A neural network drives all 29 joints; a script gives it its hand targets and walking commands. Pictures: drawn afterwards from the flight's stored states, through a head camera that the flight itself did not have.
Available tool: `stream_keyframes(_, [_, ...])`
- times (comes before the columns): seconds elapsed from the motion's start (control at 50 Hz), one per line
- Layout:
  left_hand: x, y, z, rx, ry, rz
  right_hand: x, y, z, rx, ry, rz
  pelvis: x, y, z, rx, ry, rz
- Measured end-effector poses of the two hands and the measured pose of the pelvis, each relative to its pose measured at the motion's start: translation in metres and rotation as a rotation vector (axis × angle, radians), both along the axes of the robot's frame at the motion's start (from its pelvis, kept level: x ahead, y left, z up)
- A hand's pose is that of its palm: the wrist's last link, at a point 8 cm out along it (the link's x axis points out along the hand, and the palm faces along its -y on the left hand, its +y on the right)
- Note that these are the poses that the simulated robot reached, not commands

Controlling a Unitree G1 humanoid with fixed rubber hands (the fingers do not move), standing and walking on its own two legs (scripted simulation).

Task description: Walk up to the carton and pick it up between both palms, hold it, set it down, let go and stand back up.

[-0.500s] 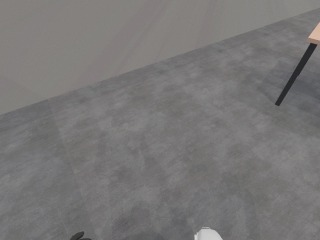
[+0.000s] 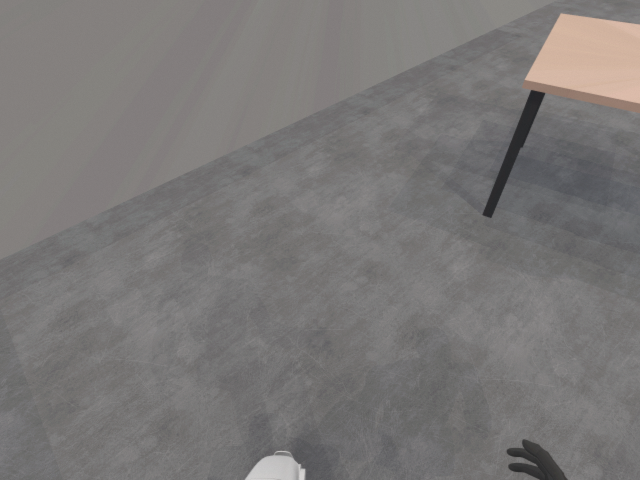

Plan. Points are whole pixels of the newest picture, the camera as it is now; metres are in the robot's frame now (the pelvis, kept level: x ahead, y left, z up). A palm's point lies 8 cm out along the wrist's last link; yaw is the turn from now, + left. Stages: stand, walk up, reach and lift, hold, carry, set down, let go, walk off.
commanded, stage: walk up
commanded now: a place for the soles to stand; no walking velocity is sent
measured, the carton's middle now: out of the picture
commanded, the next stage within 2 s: none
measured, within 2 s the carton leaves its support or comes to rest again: neither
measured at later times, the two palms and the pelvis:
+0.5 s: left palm (275, 307) +0.42 +0.16 -0.11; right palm out of the picture +0.08 -0.28 -0.08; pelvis +0.22 -0.04 +0.01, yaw -19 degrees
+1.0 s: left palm (365, 258) +0.55 +0.00 -0.12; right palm out of the picture +0.37 -0.49 -0.10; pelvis +0.41 -0.23 +0.00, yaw -26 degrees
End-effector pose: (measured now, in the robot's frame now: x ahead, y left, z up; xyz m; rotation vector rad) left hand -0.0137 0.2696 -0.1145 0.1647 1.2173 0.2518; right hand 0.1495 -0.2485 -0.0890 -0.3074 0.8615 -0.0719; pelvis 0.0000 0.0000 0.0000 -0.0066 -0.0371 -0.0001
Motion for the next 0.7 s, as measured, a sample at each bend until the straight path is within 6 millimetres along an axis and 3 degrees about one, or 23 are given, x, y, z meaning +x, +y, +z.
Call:
stream_keyframes(0.12, [0.049, -0.011, -0.026, -0.082, 0.094, -0.037, 0.067, 0.010, 0.005, -0.006, -0.079, -0.053, 0.070, 0.008, -0.011, 0.002, 0.020, -0.070])
stream_keyframes(0.18, [0.095, -0.013, -0.030, -0.092, 0.123, -0.124, 0.074, 0.005, 0.006, -0.036, -0.079, -0.110, 0.094, 0.011, -0.010, 0.028, 0.014, -0.137])
stream_keyframes(0.22, [0.134, -0.013, -0.026, -0.086, 0.123, -0.209, 0.062, -0.004, 0.010, -0.060, -0.047, -0.180, 0.110, 0.010, -0.004, 0.008, 0.009, -0.179])
stream_keyframes(0.3, [0.227, -0.013, -0.015, -0.073, 0.052, -0.342, 0.016, -0.023, 0.016, -0.098, 0.089, -0.320, 0.141, 0.003, 0.007, -0.012, 0.002, -0.234])
stream_keyframes(0.38, [0.316, -0.031, -0.008, -0.070, -0.041, -0.431, -0.030, -0.035, 0.017, -0.113, 0.235, -0.438, 0.173, -0.010, 0.010, -0.017, -0.013, -0.273])
stream_keyframes(0.46, [0.394, -0.080, -0.003, -0.099, -0.113, -0.526, -0.062, -0.036, 0.012, -0.083, 0.352, -0.540, 0.203, -0.028, 0.009, -0.013, -0.023, -0.317])
stream_keyframes(0.54, [0.465, -0.150, 0.002, -0.141, -0.181, -0.635, -0.075, -0.035, 0.000, -0.018, 0.445, -0.625, 0.233, -0.054, 0.004, 0.000, -0.019, -0.357])
stream_keyframes(0.64, [0.543, -0.242, 0.005, -0.149, -0.260, -0.751, -0.072, -0.048, -0.026, 0.077, 0.572, -0.695, 0.278, -0.102, -0.011, 0.017, 0.007, -0.399])
stream_keyframes(0.7, [0.572, -0.279, 0.001, -0.119, -0.294, -0.775, -0.052, -0.073, -0.042, 0.125, 0.604, -0.709, 0.299, -0.134, -0.021, -0.004, 0.007, -0.428])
